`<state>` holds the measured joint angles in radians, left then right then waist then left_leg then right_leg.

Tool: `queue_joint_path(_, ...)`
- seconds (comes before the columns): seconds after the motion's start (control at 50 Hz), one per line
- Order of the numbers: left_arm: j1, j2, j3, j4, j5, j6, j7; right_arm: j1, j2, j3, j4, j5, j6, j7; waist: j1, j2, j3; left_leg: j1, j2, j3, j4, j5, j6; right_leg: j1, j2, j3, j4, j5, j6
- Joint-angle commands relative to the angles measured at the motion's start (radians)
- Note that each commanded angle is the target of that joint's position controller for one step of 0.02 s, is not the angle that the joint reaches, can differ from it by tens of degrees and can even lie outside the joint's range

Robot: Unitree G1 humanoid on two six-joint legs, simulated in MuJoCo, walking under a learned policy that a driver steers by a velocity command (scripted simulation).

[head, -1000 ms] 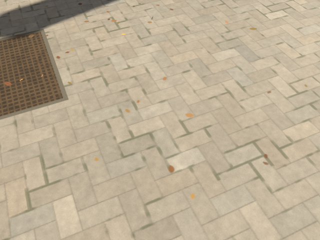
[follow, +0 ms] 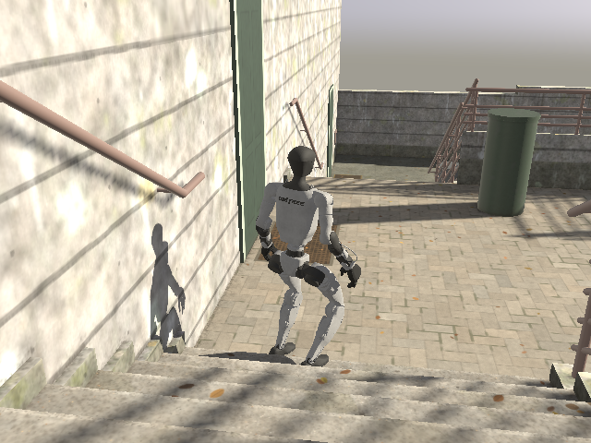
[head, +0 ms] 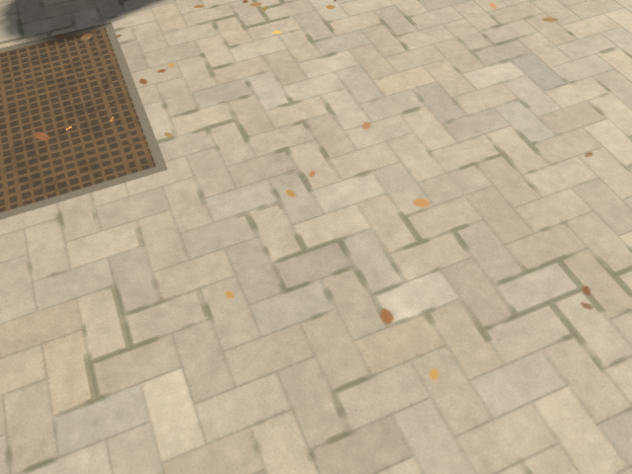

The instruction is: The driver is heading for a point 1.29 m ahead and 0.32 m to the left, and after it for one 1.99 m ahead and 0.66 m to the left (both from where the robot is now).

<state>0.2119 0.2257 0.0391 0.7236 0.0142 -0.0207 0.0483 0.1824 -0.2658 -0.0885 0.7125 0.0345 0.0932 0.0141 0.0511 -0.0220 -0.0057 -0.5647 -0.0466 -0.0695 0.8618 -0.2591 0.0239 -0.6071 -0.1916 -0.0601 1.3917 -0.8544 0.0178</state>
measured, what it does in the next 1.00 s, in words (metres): goes down, turning left: left foot 0.17 m lower, then right foot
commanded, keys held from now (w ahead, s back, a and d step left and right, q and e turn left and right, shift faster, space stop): w+q+shift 0.48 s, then w+shift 0.12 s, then w+e+shift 0.20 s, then e+shift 0.20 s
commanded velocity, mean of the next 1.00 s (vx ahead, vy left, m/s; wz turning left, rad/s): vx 0.77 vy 0.00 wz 0.41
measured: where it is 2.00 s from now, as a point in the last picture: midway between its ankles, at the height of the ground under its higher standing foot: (154, 279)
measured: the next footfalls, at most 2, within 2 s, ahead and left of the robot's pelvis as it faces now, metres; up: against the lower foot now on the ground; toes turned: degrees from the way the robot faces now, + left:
left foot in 0.18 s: +0.06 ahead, +0.18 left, -0.17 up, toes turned +11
right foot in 0.60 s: +0.50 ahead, +0.25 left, -0.17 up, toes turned +37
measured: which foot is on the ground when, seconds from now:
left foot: up 0.00-0.16, down 0.18-0.60, up 0.62-0.94, down 0.96-1.00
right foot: down 0.00-0.14, up 0.16-0.58, down 0.60-0.96, up 0.98-1.00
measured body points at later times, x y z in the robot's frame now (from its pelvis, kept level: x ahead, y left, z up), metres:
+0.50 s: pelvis +0.22 +0.20 -0.06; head +0.25 +0.24 +0.39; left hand +0.46 +0.45 -0.11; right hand +0.17 -0.04 -0.18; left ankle +0.03 +0.17 -0.78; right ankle +0.46 +0.16 -0.73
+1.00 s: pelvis +0.57 +0.47 -0.07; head +0.60 +0.50 +0.38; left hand +0.37 +0.66 -0.19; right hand +0.93 +0.43 -0.08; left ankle +0.63 +0.65 -0.78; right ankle +0.48 +0.24 -0.74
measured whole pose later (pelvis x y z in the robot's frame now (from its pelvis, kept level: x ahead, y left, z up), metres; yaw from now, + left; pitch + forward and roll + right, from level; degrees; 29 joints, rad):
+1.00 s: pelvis +0.57 +0.47 -0.07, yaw +21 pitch +2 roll -1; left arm 0.58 0.25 0.08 0.91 -0.06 -0.08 0.01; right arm -0.13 -0.23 0.01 0.58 -0.04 -0.11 0.00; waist 0.15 0.00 0.05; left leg -0.52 0.04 -0.08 0.62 -0.10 -0.04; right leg -0.14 0.09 0.24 0.88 -0.55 0.00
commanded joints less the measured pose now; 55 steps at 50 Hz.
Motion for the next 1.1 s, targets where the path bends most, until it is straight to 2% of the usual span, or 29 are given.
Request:
queue_joint_path(0.02, -0.022, 0.14, 0.061, -0.026, -0.045, -0.015, 0.005, -0.192, -0.059, -0.024, -0.145, 0.051, 0.004, -0.007, 0.029, -0.201, 0.012, -0.089, 0.048, 0.062, 0.044, -0.036, -0.006, 0.075, -0.199, 0.362, -0.576, -0.141, -0.141)
queue_joint_path(0.08, -0.086, 0.149, 0.064, -0.011, -0.047, -0.021, -0.002, -0.036, -0.054, -0.034, -0.085, 0.054, 0.001, -0.006, -0.065, -0.19, 0.072, 0.09, 0.08, 0.156, 0.009, -0.031, 0.025, -0.045, -0.237, 0.226, -0.528, -0.181, -0.075)
queue_joint_path(0.12, -0.119, 0.169, 0.068, 0.022, -0.04, -0.019, -0.009, 0.166, -0.086, -0.066, 0.003, 0.039, -0.012, -0.019, -0.184, -0.155, -0.034, 0.427, 0.043, 0.282, -0.158, 0.122, 0.068, -0.067, -0.185, -0.01, -0.314, 0.184, 0.004)
queue_joint_path(0.14, 0.037, 0.196, 0.08, 0.088, 0.139, 0.008, -0.023, 0.323, -0.088, -0.04, 0.102, -0.026, -0.035, -0.003, -0.208, 0.014, -0.088, 0.544, 0.013, 0.295, -0.295, 0.146, 0.032, 0.08, -0.088, -0.145, -0.007, 0.255, -0.022)
queue_joint_path(0.16, 0.017, 0.133, 0.072, 0.112, 0.131, 0.014, -0.03, 0.434, -0.088, -0.036, 0.183, -0.062, -0.063, 0.0, -0.27, 0.225, -0.047, 0.696, -0.009, 0.241, -0.35, 0.124, 0.042, -0.111, 0.005, -0.191, 0.442, 0.083, -0.04)
queue_joint_path(0.18, -0.137, -0.024, 0.023, 0.06, 0.104, 0.017, -0.039, 0.457, -0.086, -0.006, 0.202, -0.076, -0.08, 0.025, -0.292, 0.271, 0.097, 0.628, 0.005, 0.119, -0.154, -0.091, 0.081, -0.443, 0.061, -0.109, 0.834, 0.01, -0.095)
queue_joint_path(0.2, -0.241, -0.119, -0.017, -0.043, 0.063, 0.0, -0.035, 0.445, -0.08, 0.038, 0.192, -0.049, -0.087, 0.04, -0.252, 0.227, 0.144, 0.543, 0.071, -0.065, -0.089, 0.313, 0.06, -0.616, 0.073, -0.002, 0.914, 0.101, -0.121)
queue_joint_path(0.22, -0.189, -0.097, -0.022, -0.143, 0.097, -0.021, -0.048, 0.495, -0.124, 0.036, 0.187, -0.025, -0.091, 0.026, -0.182, 0.274, -0.035, 0.717, 0.14, -0.349, -0.193, 0.448, 0.115, -0.732, 0.09, 0.023, 0.834, 0.122, -0.098)
queue_joint_path(0.24, -0.244, -0.05, -0.027, -0.205, 0.108, -0.045, -0.055, 0.465, -0.246, -0.006, 0.149, -0.029, -0.094, -0.012, -0.201, 0.344, -0.123, 0.722, 0.342, -0.832, -0.548, -0.307, 0.23, -0.826, 0.092, 0.086, 0.717, 0.171, -0.062)
queue_joint_path(0.26, -0.245, 0.06, 0.0, -0.142, 0.103, -0.063, -0.039, 0.289, -0.211, 0.0, 0.098, -0.069, -0.115, -0.034, -0.119, 0.077, -0.033, 0.625, 0.375, -0.882, -0.636, -0.525, 0.269, -0.756, 0.056, 0.169, 0.54, 0.395, -0.058)
queue_joint_path(0.28, -0.23, 0.126, 0.019, -0.093, 0.083, -0.055, -0.032, 0.187, -0.192, 0.007, 0.07, -0.092, -0.133, -0.031, -0.082, -0.015, 0.054, 0.474, 0.324, -0.78, -0.607, -0.493, 0.22, -0.646, 0.065, 0.18, 0.357, 0.566, -0.045)
queue_joint_path(0.32, -0.256, 0.111, 0.003, -0.087, 0.071, -0.02, -0.047, 0.155, -0.165, 0.021, 0.069, -0.07, -0.165, -0.052, -0.043, -0.002, 0.14, 0.315, 0.236, -0.634, -0.587, -0.162, 0.212, -0.493, 0.079, 0.182, 0.025, 0.707, 0.024)
queue_joint_path(0.38, -0.394, 0.077, -0.024, -0.129, 0.045, -0.006, -0.054, 0.331, -0.083, 0.039, 0.134, -0.024, -0.172, -0.046, -0.122, 0.054, 0.103, 0.508, 0.168, -0.519, -0.567, 0.336, 0.204, -0.428, 0.15, 0.129, -0.281, 0.786, 0.06)
queue_joint_path(0.48, -0.543, 0.014, -0.048, -0.167, -0.016, -0.029, -0.07, 0.509, -0.036, 0.046, 0.197, -0.026, -0.158, -0.027, -0.19, 0.1, 0.112, 0.573, 0.108, -0.396, -0.561, 0.841, 0.143, -0.097, 0.283, 0.027, -0.7, 0.844, 0.002)
queue_joint_path(0.54, -0.343, 0.04, -0.028, -0.119, -0.003, -0.029, -0.042, 0.397, -0.074, 0.033, 0.168, -0.01, -0.182, -0.012, -0.062, 0.16, 0.0, 0.449, 0.1, -0.321, -0.423, 1.141, 0.11, 0.341, 0.322, 0.029, -0.767, 0.817, -0.071)
queue_joint_path(0.58, 0.047, 0.133, 0.029, -0.018, 0.006, -0.03, -0.02, 0.256, -0.124, 0.013, 0.136, -0.02, -0.207, 0.008, 0.161, 0.127, -0.159, 0.243, 0.063, -0.292, -0.055, 0.999, 0.087, 0.813, 0.256, 0.106, -0.798, 0.697, -0.108)
queue_joint_path(0.6, 0.246, 0.198, 0.059, 0.029, 0.024, -0.037, -0.007, 0.197, -0.076, 0.013, 0.104, -0.038, -0.217, 0.012, 0.231, -0.013, -0.24, 0.101, -0.015, -0.225, 0.275, 0.463, 0.09, 1.01, 0.085, 0.312, -0.849, 0.432, -0.169)
queue_joint_path(0.62, 0.248, 0.211, 0.069, 0.044, 0.025, -0.034, -0.012, 0.231, 0.003, 0.031, 0.07, -0.034, -0.213, 0.003, 0.147, -0.206, -0.292, -0.057, -0.095, -0.12, 0.533, -0.189, 0.081, 1.07, -0.122, 0.726, -0.94, 0.407, -0.266)
queue_joint_path(0.64, 0.165, 0.16, 0.066, 0.045, 0.018, -0.04, -0.027, 0.277, -0.048, 0.021, 0.066, -0.034, -0.2, 0.003, 0.08, -0.173, -0.211, -0.188, -0.063, -0.135, 0.526, -0.152, 0.107, 0.96, -0.108, 0.895, -1.031, 0.133, -0.364)
queue_joint_path(0.7, 0.089, 0.016, 0.038, 0.075, 0.016, -0.068, -0.048, 0.119, -0.012, 0.03, 0.02, -0.094, -0.185, 0.013, -0.007, 0.005, 0.069, -0.184, 0.02, -0.121, 0.397, -0.13, 0.094, 0.559, -0.015, 0.719, -1.122, 0.239, -0.352)
queue_joint_path(0.78, 0.132, 0.102, 0.048, 0.107, 0.008, -0.1, -0.048, -0.062, -0.004, 0.057, -0.104, -0.101, -0.177, 0.019, -0.08, -0.053, 0.112, -0.172, 0.107, -0.057, 0.157, -0.157, 0.014, 0.367, 0.016, 0.635, -1.209, 0.514, -0.336)
queue_joint_path(0.84, 0.09, 0.168, 0.076, 0.087, 0.007, -0.083, -0.038, -0.153, -0.007, 0.091, -0.141, -0.073, -0.185, 0.041, -0.099, -0.039, 0.114, 0.242, 0.074, 0.029, -0.149, 0.191, -0.031, 0.068, 0.143, 0.414, -1.242, 0.832, -0.242)
queue_joint_path(0.92, 0.225, 0.239, 0.094, 0.103, -0.022, -0.075, -0.05, -0.073, -0.092, 0.063, -0.088, -0.085, -0.179, 0.012, -0.103, 0.032, 0.032, 0.508, 0.0, 0.066, -0.304, 0.303, -0.043, 0.196, 0.172, 0.397, -1.022, 1.13, -0.123)
queue_joint_path(0.94, 0.179, 0.201, 0.079, 0.061, -0.115, -0.086, -0.037, -0.062, -0.113, 0.035, -0.114, -0.03, -0.201, -0.021, -0.174, 0.047, -0.018, 0.635, 0.035, -0.015, -0.389, 0.37, -0.028, 0.168, 0.221, 0.394, -0.818, 1.119, -0.079)
queue_joint_path(0.96, 0.179, 0.174, 0.063, 0.049, -0.102, -0.101, -0.044, 0.118, -0.18, 0.019, -0.074, -0.048, -0.202, -0.041, -0.25, 0.009, -0.17, 0.869, 0.149, -0.061, -0.291, 0.479, 0.01, 0.081, 0.252, 0.371, -0.569, 0.971, -0.042)
queue_joint_path(0.98, 0.309, 0.024, 0.03, 0.057, -0.064, -0.095, -0.04, 0.232, -0.249, 0.013, -0.046, -0.079, -0.192, -0.05, -0.2, 0.251, -0.34, 1.054, 0.486, -0.308, -0.197, 0.945, 0.102, -0.046, 0.31, 0.291, -0.185, 0.192, -0.017)
queue_joint_path(1.0, 0.368, 0.144, 0.048, 0.015, -0.101, -0.092, -0.024, 0.218, -0.234, 0.009, -0.079, -0.094, -0.171, -0.04, -0.181, 0.395, -0.524, 1.014, 0.624, -0.566, -0.307, 0.825, 0.197, -0.053, 0.264, 0.285, 0.013, 0.207, 0.014)
queue_joint_path(1.06, 0.209, 0.166, 0.067, 0.007, -0.07, -0.029, 0.015, 0.028, -0.111, 0.031, -0.07, -0.058, -0.144, -0.051, -0.105, 0.132, -0.148, 0.629, 0.439, -0.235, -0.439, 0.636, 0.146, -0.149, 0.155, 0.137, 0.071, 0.399, 0.057)
queue_joint_path(1.1, 0.189, 0.132, 0.076, -0.028, -0.081, -0.001, 0.017, -0.038, -0.088, 0.028, -0.053, -0.066, -0.147, -0.051, -0.024, 0.163, -0.075, 0.481, 0.386, -0.12, -0.52, 0.593, 0.147, -0.107, 0.116, 0.131, 0.046, 0.455, 0.04)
